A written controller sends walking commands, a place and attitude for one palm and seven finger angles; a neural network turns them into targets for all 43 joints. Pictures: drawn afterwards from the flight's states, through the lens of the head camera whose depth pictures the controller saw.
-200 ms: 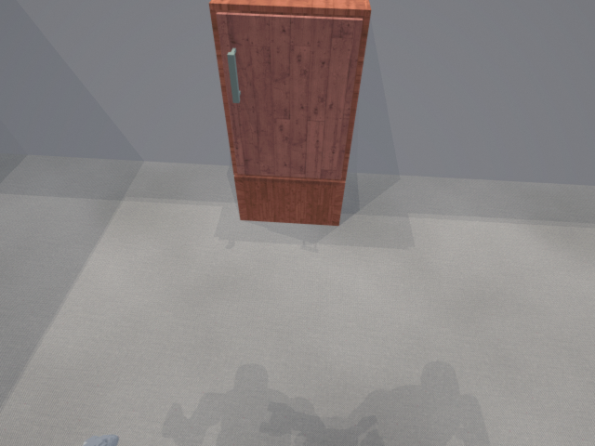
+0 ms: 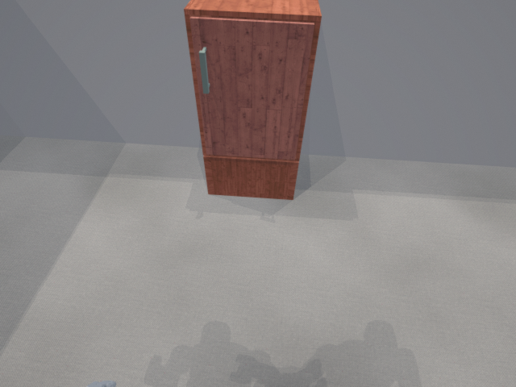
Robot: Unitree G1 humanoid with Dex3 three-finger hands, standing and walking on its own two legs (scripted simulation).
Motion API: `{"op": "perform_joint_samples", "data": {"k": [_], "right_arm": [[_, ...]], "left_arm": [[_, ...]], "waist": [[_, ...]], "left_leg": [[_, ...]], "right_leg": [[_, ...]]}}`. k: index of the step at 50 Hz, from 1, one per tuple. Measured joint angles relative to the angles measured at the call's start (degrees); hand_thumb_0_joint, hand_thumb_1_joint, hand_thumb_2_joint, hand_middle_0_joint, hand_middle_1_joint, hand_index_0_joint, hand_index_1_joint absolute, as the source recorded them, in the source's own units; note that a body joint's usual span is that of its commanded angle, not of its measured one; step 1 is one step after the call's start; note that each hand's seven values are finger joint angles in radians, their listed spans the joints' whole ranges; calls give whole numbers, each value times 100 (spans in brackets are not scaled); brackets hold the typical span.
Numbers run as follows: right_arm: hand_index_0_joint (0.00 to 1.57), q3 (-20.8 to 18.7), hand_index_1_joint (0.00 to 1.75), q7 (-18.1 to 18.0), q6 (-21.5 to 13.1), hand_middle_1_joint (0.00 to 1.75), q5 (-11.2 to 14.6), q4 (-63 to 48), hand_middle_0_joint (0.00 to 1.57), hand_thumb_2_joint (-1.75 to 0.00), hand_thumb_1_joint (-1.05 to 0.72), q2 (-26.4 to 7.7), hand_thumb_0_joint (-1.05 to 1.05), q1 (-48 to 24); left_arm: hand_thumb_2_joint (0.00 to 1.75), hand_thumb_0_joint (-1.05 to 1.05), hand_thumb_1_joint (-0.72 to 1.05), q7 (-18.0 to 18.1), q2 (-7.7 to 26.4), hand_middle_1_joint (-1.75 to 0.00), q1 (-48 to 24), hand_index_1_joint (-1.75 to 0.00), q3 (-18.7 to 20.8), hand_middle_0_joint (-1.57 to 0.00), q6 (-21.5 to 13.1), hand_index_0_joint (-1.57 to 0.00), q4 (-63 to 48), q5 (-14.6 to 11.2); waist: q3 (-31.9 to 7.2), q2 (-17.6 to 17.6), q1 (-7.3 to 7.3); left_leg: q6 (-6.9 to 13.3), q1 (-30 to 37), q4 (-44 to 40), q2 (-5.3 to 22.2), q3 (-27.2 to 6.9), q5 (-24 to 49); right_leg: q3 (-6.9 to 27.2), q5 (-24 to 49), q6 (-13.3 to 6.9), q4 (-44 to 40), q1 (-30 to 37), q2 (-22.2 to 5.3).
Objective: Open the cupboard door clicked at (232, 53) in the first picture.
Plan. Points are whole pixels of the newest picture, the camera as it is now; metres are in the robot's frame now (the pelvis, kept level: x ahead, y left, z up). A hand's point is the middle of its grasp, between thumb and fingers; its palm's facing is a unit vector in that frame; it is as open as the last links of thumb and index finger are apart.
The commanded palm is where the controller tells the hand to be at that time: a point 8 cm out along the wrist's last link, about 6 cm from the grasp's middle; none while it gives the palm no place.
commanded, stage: stand and wait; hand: left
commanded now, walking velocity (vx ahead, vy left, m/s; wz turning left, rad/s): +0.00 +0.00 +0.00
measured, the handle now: (205, 70) +1.16 +0.26 -0.05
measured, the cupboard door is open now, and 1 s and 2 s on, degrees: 0 0 0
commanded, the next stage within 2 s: look at it before walking up in 0.62 s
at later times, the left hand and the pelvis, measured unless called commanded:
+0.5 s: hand out of the picture +0.06 +0.25 -0.15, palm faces -0.02 -0.94 -0.33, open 7.4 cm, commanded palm none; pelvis -0.01 +0.00 +0.00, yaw +0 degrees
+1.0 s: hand out of the picture +0.07 +0.24 -0.15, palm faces -0.03 -0.95 -0.32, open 7.4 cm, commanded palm none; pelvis +0.00 -0.01 +0.01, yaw +0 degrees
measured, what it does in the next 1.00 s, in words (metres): stands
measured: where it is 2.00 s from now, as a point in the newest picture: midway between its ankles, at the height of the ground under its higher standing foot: outside the picture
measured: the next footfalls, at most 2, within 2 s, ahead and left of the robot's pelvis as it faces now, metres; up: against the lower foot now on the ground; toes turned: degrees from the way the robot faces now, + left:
none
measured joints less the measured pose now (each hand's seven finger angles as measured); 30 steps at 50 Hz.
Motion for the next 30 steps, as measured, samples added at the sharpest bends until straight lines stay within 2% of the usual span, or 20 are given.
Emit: {"op": "perform_joint_samples", "data": {"k": [30], "right_arm": [[20, -23, 30, 1, 13, 30, 38, 560, 20, -89, -91, -92, 1, 208]], "left_arm": [[89, 1, 91, 8, 94, -30, 89, -30, 54, -20, -17, -20, 414, -1]], "waist": [[109, 8, -29]], "left_leg": [[-51, 119, -374, 52, -14, 282]], "right_leg": [[-15, 283, -39, -373, 116, 49]]}}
